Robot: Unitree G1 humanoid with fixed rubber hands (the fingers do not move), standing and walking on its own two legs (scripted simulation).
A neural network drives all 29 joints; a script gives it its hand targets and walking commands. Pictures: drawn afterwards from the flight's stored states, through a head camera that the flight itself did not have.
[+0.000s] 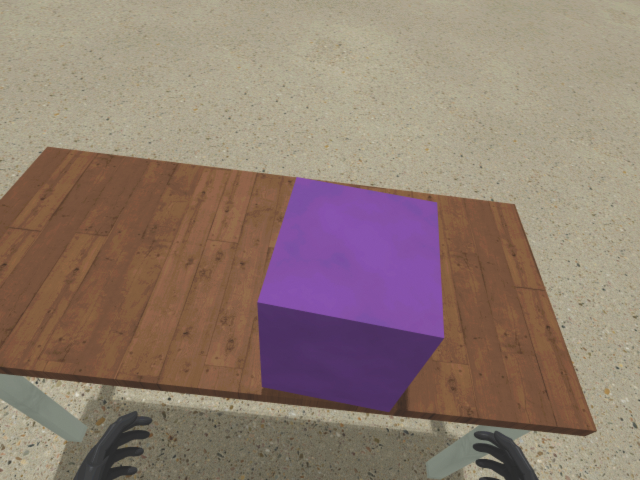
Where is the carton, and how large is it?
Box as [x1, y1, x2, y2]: [257, 177, 443, 411]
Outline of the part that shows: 296,177 257,302 262,386 389,411 443,338 436,202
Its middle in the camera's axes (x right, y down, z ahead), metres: +0.04 +0.08 +0.57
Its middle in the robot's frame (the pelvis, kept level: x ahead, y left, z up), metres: +0.38 -0.03 -0.01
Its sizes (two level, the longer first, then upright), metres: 0.210 0.200 0.250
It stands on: a table, 0.64 m high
